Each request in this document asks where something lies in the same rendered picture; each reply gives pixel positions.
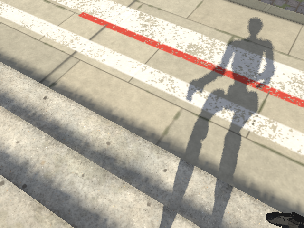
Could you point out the stairs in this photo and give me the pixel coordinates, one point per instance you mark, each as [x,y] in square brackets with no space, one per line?
[93,173]

